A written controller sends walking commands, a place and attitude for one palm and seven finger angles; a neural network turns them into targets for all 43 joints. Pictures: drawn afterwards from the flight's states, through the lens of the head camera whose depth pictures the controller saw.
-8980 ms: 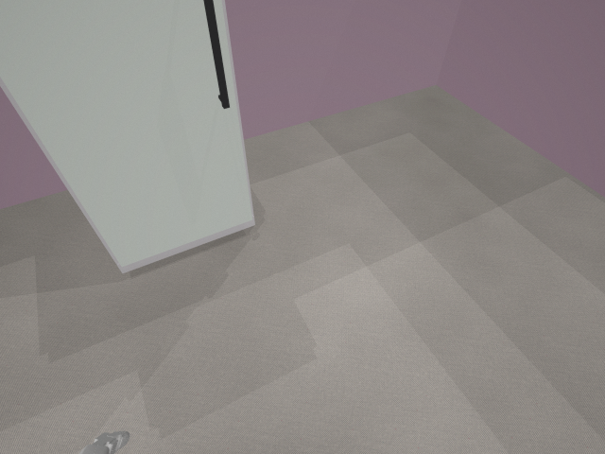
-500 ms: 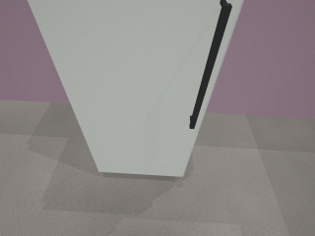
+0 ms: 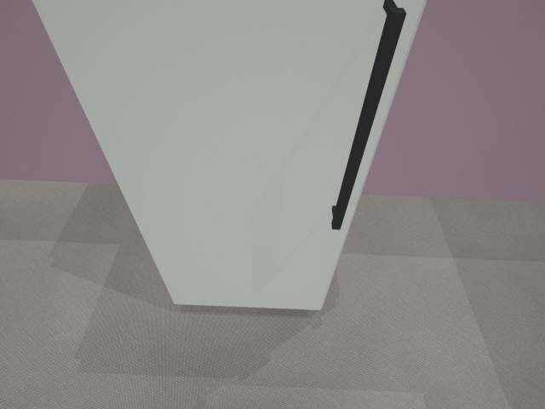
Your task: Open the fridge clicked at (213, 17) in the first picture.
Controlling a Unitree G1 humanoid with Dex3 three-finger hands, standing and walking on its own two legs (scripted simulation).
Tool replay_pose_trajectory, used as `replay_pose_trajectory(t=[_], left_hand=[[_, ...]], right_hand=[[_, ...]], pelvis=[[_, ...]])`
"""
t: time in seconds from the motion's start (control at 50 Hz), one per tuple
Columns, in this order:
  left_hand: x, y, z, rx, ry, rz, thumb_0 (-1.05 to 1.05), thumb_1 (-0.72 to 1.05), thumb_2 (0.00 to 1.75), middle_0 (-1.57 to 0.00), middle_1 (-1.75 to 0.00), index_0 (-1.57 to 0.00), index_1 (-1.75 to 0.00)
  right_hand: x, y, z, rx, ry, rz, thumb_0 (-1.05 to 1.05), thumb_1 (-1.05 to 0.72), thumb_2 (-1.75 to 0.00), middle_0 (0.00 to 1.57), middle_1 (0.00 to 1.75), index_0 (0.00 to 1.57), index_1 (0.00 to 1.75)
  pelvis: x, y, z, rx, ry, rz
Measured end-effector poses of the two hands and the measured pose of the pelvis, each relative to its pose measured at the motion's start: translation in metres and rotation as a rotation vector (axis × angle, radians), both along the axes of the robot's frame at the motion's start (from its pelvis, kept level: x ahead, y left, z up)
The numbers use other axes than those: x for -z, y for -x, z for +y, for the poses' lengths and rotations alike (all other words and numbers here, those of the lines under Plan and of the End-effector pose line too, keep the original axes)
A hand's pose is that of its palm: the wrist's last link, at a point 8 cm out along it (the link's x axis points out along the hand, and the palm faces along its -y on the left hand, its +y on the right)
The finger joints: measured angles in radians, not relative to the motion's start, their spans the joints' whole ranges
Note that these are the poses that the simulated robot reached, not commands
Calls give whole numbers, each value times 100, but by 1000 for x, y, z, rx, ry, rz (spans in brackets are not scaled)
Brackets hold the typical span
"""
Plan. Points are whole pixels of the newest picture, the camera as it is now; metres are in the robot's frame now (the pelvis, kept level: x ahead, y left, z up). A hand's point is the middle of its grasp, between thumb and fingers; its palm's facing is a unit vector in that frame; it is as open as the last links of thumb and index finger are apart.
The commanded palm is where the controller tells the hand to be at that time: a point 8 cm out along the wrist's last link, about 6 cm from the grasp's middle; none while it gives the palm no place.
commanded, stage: come to a stop and stand still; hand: right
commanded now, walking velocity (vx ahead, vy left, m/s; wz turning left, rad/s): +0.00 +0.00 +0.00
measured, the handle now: (356, 142) +0.53 -0.11 +0.11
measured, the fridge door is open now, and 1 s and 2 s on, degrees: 0 0 0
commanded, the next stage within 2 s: look again from close up in 0.20 s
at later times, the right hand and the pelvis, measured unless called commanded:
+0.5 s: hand out of the picture +0.05 -0.20 -0.17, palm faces +0.01 +0.97 -0.26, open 7.4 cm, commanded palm none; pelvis +0.01 +0.01 +0.00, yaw -1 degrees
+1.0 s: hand out of the picture +0.03 -0.19 -0.17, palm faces +0.02 +0.97 -0.24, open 7.4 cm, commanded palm none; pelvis +0.00 +0.01 +0.00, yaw -1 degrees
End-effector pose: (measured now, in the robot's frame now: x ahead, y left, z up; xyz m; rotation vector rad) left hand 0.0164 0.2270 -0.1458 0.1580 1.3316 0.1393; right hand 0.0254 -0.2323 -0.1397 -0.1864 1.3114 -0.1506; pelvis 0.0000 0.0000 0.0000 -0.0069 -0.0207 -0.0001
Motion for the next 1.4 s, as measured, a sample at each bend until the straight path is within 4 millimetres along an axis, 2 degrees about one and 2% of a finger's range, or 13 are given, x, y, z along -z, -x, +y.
replay_pose_trajectory(t=[0.12, 0.26, 0.46, 0.84, 1.18, 1.4], left_hand=[[-3, -13, 10, 13, -19, -20, 0, 92, 90, -20, -30, -20, -30], [-5, -20, 20, 26, -34, -20, 0, 91, 90, -20, -30, -20, -30], [-6, -21, 27, 36, -42, -9, 0, 91, 90, -20, -30, -20, -30], [-8, -16, 29, 42, -38, 0, 0, 91, 90, -20, -30, -20, -30], [-5, -4, 23, 37, -25, 21, 0, 91, 90, -20, -30, -20, -30], [8, 25, 3, -23, 24, 144, 0, 91, 90, -20, -30, -20, -30]], right_hand=[[-3, -11, -5, -3, 15, -19, 0, -91, -90, 20, 30, 20, 30], [-6, -16, -9, -4, 29, -27, 0, -91, -90, 20, 30, 20, 30], [-8, -16, -11, -3, 38, -18, 0, -91, -90, 20, 30, 20, 30], [-7, -9, -4, 5, 28, -16, 0, -91, -90, 20, 30, 20, 30], [-2, 7, 3, 21, 15, 12, 0, -91, -90, 20, 30, 20, 30], [18, 31, 33, 71, -61, 132, 0, -91, -90, 20, 30, 20, 30]], pelvis=[[-1, -3, 2, 2, 1, -1], [-1, -6, 5, 7, 0, 0], [-3, -7, 9, 9, -1, 1], [-4, -4, 13, 15, -2, -3], [-3, -2, 14, 15, -2, -6], [10, -31, 20, 17, -12, 3]])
